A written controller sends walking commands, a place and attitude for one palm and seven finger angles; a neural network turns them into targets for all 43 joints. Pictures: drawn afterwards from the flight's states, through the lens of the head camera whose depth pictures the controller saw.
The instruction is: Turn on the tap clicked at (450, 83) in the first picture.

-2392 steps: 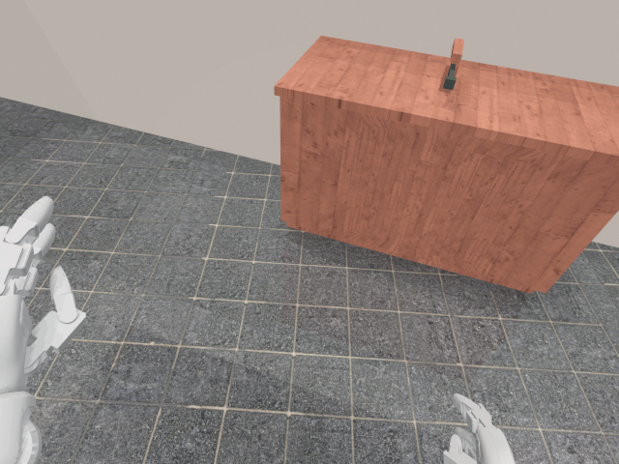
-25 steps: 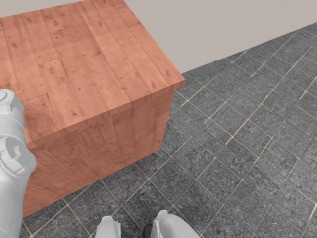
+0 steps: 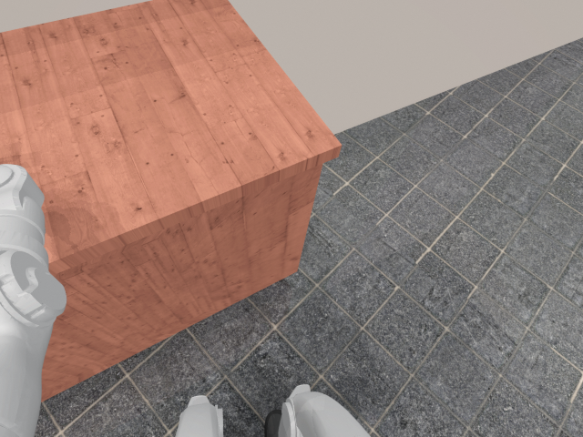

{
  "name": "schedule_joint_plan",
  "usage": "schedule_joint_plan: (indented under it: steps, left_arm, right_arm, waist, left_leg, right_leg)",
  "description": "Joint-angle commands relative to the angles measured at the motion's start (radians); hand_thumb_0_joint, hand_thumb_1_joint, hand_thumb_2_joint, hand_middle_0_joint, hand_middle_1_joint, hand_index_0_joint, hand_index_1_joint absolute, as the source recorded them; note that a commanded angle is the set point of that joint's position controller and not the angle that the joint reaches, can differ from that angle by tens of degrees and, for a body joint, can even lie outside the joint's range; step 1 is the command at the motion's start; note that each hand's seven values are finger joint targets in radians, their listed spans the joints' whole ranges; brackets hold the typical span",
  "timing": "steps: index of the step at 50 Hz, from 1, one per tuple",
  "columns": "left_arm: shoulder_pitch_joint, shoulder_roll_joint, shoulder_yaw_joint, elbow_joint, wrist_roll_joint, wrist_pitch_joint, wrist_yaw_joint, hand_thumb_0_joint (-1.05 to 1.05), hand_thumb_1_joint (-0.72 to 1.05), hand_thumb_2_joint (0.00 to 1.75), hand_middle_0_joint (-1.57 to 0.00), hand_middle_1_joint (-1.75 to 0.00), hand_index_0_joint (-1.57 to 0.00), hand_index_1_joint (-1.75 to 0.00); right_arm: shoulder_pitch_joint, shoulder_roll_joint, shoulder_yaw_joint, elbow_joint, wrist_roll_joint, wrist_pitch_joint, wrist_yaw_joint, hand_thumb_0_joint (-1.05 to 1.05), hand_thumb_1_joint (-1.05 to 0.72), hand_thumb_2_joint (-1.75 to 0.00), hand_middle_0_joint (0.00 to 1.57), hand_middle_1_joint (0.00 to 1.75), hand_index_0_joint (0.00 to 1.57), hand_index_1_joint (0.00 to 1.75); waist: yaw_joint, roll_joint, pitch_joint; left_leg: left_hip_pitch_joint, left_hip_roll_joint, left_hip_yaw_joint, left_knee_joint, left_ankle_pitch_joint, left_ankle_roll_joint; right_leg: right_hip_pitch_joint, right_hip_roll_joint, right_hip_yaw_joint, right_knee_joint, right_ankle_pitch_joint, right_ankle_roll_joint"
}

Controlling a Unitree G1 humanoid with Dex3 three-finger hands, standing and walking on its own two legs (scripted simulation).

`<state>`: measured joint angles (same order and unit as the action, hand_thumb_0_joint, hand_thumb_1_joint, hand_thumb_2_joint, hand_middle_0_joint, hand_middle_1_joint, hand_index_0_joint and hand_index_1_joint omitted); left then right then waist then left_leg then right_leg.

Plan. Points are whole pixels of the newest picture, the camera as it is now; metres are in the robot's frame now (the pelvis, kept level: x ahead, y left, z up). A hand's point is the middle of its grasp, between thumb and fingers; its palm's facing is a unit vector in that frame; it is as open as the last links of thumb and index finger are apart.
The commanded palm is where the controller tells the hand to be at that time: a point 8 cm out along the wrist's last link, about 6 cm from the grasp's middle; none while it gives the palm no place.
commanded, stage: push the lever round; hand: left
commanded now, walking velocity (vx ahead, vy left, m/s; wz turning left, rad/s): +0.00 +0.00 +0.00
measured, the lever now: out of the picture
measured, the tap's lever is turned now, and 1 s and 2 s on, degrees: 79 80 80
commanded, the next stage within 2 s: none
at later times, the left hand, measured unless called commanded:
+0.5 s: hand out of the picture +0.51 +0.33 +0.09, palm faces +0.89 -0.42 -0.17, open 8.4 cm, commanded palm +0.50 +0.35 +0.09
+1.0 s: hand out of the picture +0.51 +0.33 +0.09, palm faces +0.89 -0.41 -0.18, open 8.4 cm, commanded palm +0.50 +0.34 +0.09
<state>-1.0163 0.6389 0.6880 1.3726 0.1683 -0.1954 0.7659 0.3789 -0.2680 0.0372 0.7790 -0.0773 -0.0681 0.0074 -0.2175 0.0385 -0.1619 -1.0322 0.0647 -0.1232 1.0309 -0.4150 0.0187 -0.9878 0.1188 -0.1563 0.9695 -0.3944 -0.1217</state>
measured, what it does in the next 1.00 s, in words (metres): stands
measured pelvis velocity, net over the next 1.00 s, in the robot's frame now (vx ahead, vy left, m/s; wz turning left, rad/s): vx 0.01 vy -0.01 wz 0.02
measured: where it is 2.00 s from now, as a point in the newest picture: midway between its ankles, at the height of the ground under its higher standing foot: outside the picture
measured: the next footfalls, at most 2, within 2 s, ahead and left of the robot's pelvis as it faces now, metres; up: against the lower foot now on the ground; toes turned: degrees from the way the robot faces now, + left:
none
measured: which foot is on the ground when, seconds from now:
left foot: down 0.00-1.00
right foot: down 0.00-1.00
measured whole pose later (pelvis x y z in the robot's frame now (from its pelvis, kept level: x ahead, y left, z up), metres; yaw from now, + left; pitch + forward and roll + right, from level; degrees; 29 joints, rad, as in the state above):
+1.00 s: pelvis +0.01 -0.01 +0.00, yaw +1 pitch +23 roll -1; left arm -1.00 0.63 0.69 1.34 0.16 -0.20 0.76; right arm 0.40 -0.27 0.03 0.79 -0.09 -0.08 0.02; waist -0.21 0.04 -0.17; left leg -1.02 0.07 -0.14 1.01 -0.42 0.01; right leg -0.98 0.12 -0.17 0.95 -0.41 -0.14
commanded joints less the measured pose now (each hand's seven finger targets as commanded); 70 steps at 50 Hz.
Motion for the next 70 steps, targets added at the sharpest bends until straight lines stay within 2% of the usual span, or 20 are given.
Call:
schedule_joint_plan:
  steps: [1, 2, 5, 9, 10, 15, 22, 26, 28, 35, 38, 42, 44, 48, 57, 58, 62, 65, 67, 70]
  left_arm:
    - [-0.527, 0.413, -0.106, -0.31, 0.083, -0.104, -0.086, 0.0, 0.9, 0.9, -0.15, -0.15, -0.15, -0.15]
    - [-0.517, 0.409, -0.106, -0.3, 0.081, -0.101, -0.085, 0.0, 0.9, 0.9, -0.15, -0.15, -0.15, -0.15]
    - [-0.535, 0.404, -0.107, -0.318, 0.079, -0.107, -0.084, 0.0, 0.9, 0.9, -0.15, -0.15, -0.15, -0.15]
    - [-0.535, 0.41, -0.099, -0.322, 0.084, -0.11, -0.081, 0.0, 0.9, 0.9, -0.15, -0.15, -0.15, -0.15]
    - [-0.527, 0.41, -0.093, -0.321, 0.081, -0.107, -0.081, 0.0, 0.9, 0.9, -0.15, -0.15, -0.15, -0.15]
    - [-0.541, 0.414, -0.098, -0.336, 0.088, -0.105, -0.083, 0.0, 0.9, 0.9, -0.15, -0.15, -0.15, -0.15]
    - [-0.527, 0.427, -0.084, -0.332, 0.091, -0.105, -0.083, 0.0, 0.9, 0.9, -0.15, -0.15, -0.15, -0.15]
    - [-0.539, 0.401, -0.105, -0.323, 0.098, -0.106, -0.084, 0.0, 0.9, 0.9, -0.15, -0.15, -0.15, -0.15]
    - [-0.551, 0.415, -0.093, -0.342, 0.096, -0.112, -0.082, 0.0, 0.9, 0.9, -0.15, -0.15, -0.15, -0.15]
    - [-0.561, 0.352, -0.136, -0.333, 0.091, -0.119, -0.075, 0.0, 0.9, 0.9, -0.15, -0.15, -0.15, -0.15]
    - [-0.564, 0.37, -0.116, -0.347, 0.083, -0.123, -0.075, 0.0, 0.9, 0.9, -0.15, -0.15, -0.15, -0.15]
    - [-0.544, 0.367, -0.126, -0.341, 0.082, -0.11, -0.086, 0.0, 0.9, 0.9, -0.15, -0.15, -0.15, -0.15]
    - [-0.551, 0.393, -0.108, -0.353, 0.082, -0.111, -0.088, 0.0, 0.9, 0.9, -0.15, -0.15, -0.15, -0.15]
    - [-0.544, 0.374, -0.109, -0.359, 0.079, -0.112, -0.092, 0.0, 0.9, 0.9, -0.15, -0.15, -0.15, -0.15]
    - [-0.515, 0.411, -0.086, -0.366, 0.073, -0.099, -0.105, 0.0, 0.9, 0.9, -0.15, -0.15, -0.15, -0.15]
    - [-0.522, 0.417, -0.08, -0.375, 0.072, -0.101, -0.106, 0.0, 0.9, 0.9, -0.15, -0.15, -0.15, -0.15]
    - [-0.511, 0.398, -0.094, -0.365, 0.075, -0.094, -0.111, 0.0, 0.9, 0.9, -0.15, -0.15, -0.15, -0.15]
    - [-0.503, 0.438, -0.069, -0.369, 0.072, -0.091, -0.115, 0.0, 0.9, 0.9, -0.15, -0.15, -0.15, -0.15]
    - [-0.511, 0.404, -0.095, -0.369, 0.073, -0.086, -0.117, 0.0, 0.9, 0.9, -0.15, -0.15, -0.15, -0.15]
    - [-0.517, 0.419, -0.088, -0.372, 0.072, -0.092, -0.117, 0.0, 0.9, 0.9, -0.15, -0.15, -0.15, -0.15]
  right_arm:
    - [0.167, -0.174, -0.053, -0.032, -0.004, -0.018, -0.007, 0.0, -0.9, -0.9, 0.2, 0.3, 0.2, 0.3]
    - [0.163, -0.174, -0.053, -0.032, -0.003, -0.019, -0.008, 0.0, -0.9, -0.9, 0.2, 0.3, 0.2, 0.3]
    - [0.17, -0.174, -0.053, -0.032, -0.006, -0.022, -0.007, 0.0, -0.9, -0.9, 0.2, 0.3, 0.2, 0.3]
    - [0.175, -0.17, -0.051, -0.029, -0.008, -0.02, -0.005, 0.0, -0.9, -0.9, 0.2, 0.3, 0.2, 0.3]
    - [0.176, -0.171, -0.052, -0.028, -0.009, -0.02, -0.003, 0.0, -0.9, -0.9, 0.2, 0.3, 0.2, 0.3]
    - [0.175, -0.17, -0.054, -0.03, -0.009, -0.019, -0.002, 0.0, -0.9, -0.9, 0.2, 0.3, 0.2, 0.3]
    - [0.173, -0.172, -0.055, -0.028, -0.011, -0.019, 0.0, 0.0, -0.9, -0.9, 0.2, 0.3, 0.2, 0.3]
    - [0.183, -0.172, -0.056, -0.026, -0.011, -0.02, 0.002, 0.0, -0.9, -0.9, 0.2, 0.3, 0.2, 0.3]
    - [0.192, -0.172, -0.057, -0.023, -0.014, -0.019, 0.003, 0.0, -0.9, -0.9, 0.2, 0.3, 0.2, 0.3]
    - [0.195, -0.175, -0.057, -0.018, -0.018, -0.03, 0.006, 0.0, -0.9, -0.9, 0.2, 0.3, 0.2, 0.3]
    - [0.197, -0.171, -0.056, -0.014, -0.018, -0.031, 0.008, 0.0, -0.9, -0.9, 0.2, 0.3, 0.2, 0.3]
    - [0.189, -0.17, -0.055, -0.019, -0.013, -0.03, 0.006, 0.0, -0.9, -0.9, 0.2, 0.3, 0.2, 0.3]
    - [0.202, -0.172, -0.056, -0.015, -0.014, -0.028, 0.006, 0.0, -0.9, -0.9, 0.2, 0.3, 0.2, 0.3]
    - [0.206, -0.17, -0.057, -0.015, -0.015, -0.029, 0.01, 0.0, -0.9, -0.9, 0.2, 0.3, 0.2, 0.3]
    - [0.192, -0.173, -0.056, -0.02, -0.008, -0.027, 0.009, 0.0, -0.9, -0.9, 0.2, 0.3, 0.2, 0.3]
    - [0.189, -0.172, -0.056, -0.019, -0.01, -0.025, 0.007, 0.0, -0.9, -0.9, 0.2, 0.3, 0.2, 0.3]
    - [0.186, -0.171, -0.056, -0.021, -0.008, -0.026, 0.009, 0.0, -0.9, -0.9, 0.2, 0.3, 0.2, 0.3]
    - [0.18, -0.173, -0.055, -0.022, -0.007, -0.024, 0.004, 0.0, -0.9, -0.9, 0.2, 0.3, 0.2, 0.3]
    - [0.176, -0.17, -0.057, -0.024, -0.004, -0.024, 0.005, 0.0, -0.9, -0.9, 0.2, 0.3, 0.2, 0.3]
    - [0.183, -0.174, -0.056, -0.022, -0.006, -0.025, 0.002, 0.0, -0.9, -0.9, 0.2, 0.3, 0.2, 0.3]
  waist:
    - [-0.019, 0.124, -0.382]
    - [-0.02, 0.108, -0.373]
    - [-0.017, 0.152, -0.392]
    - [-0.019, 0.158, -0.39]
    - [-0.02, 0.134, -0.395]
    - [-0.016, 0.158, -0.397]
    - [-0.013, 0.142, -0.4]
    - [-0.02, 0.161, -0.383]
    - [-0.017, 0.17, -0.413]
    - [-0.031, 0.187, -0.39]
    - [-0.025, 0.191, -0.418]
    - [-0.026, 0.177, -0.399]
    - [-0.024, 0.188, -0.423]
    - [-0.023, 0.188, -0.422]
    - [-0.016, 0.134, -0.425]
    - [-0.012, 0.157, -0.437]
    - [-0.016, 0.147, -0.424]
    - [-0.007, 0.139, -0.428]
    - [-0.01, 0.151, -0.418]
    - [-0.014, 0.154, -0.423]
  left_leg:
    - [-0.013, -0.013, 0.041, -0.054, -0.023, 0.035]
    - [-0.027, -0.012, 0.042, -0.051, -0.03, 0.033]
    - [0.002, -0.012, 0.042, -0.057, -0.014, 0.032]
    - [-0.01, -0.013, 0.042, -0.052, -0.003, 0.031]
    - [-0.014, -0.012, 0.04, -0.047, -0.004, 0.03]
    - [-0.018, -0.015, 0.042, -0.048, -0.002, 0.029]
    - [-0.035, -0.012, 0.037, -0.039, -0.007, 0.026]
    - [0.008, -0.017, 0.043, -0.06, -0.001, 0.034]
    - [0.024, -0.018, 0.039, -0.056, 0.005, 0.037]
    - [0.088, -0.02, 0.038, -0.087, 0.002, 0.041]
    - [0.062, -0.018, 0.037, -0.065, 0.009, 0.036]
    - [0.018, -0.016, 0.04, -0.062, 0.004, 0.03]
    - [0.025, -0.017, 0.038, -0.058, 0.021, 0.033]
    - [0.044, -0.019, 0.038, -0.056, 0.038, 0.034]
    - [-0.04, -0.015, 0.037, -0.03, 0.025, 0.026]
    - [-0.04, -0.014, 0.036, -0.022, 0.031, 0.023]
    - [-0.033, -0.014, 0.037, -0.026, 0.028, 0.025]
    - [-0.073, -0.012, 0.037, -0.011, 0.02, 0.021]
    - [-0.052, -0.013, 0.039, -0.021, 0.019, 0.022]
    - [-0.025, -0.014, 0.04, -0.027, 0.012, 0.029]
  right_leg:
    - [0.467, -0.158, 0.363, -0.247, 0.08, 0.17]
    - [0.475, -0.164, 0.372, -0.253, 0.067, 0.172]
    - [0.467, -0.158, 0.359, -0.241, 0.103, 0.166]
    - [0.487, -0.162, 0.361, -0.234, 0.155, 0.17]
    - [0.494, -0.165, 0.368, -0.235, 0.159, 0.172]
    - [0.502, -0.166, 0.373, -0.237, 0.159, 0.17]
    - [0.516, -0.175, 0.389, -0.237, 0.154, 0.174]
    - [0.466, -0.149, 0.342, -0.235, 0.131, 0.164]
    - [0.463, -0.145, 0.336, -0.229, 0.139, 0.162]
    - [0.396, -0.12, 0.289, -0.234, 0.095, 0.152]
    - [0.443, -0.138, 0.325, -0.233, 0.154, 0.158]
    - [0.492, -0.158, 0.36, -0.244, 0.172, 0.166]
    - [0.501, -0.156, 0.352, -0.23, 0.222, 0.166]
    - [0.49, -0.151, 0.34, -0.224, 0.257, 0.171]
    - [0.573, -0.183, 0.395, -0.22, 0.306, 0.187]
    - [0.576, -0.188, 0.403, -0.211, 0.337, 0.182]
    - [0.559, -0.183, 0.394, -0.212, 0.307, 0.182]
    - [0.591, -0.198, 0.422, -0.211, 0.325, 0.197]
    - [0.561, -0.187, 0.401, -0.214, 0.273, 0.181]
    - [0.529, -0.176, 0.387, -0.218, 0.24, 0.18]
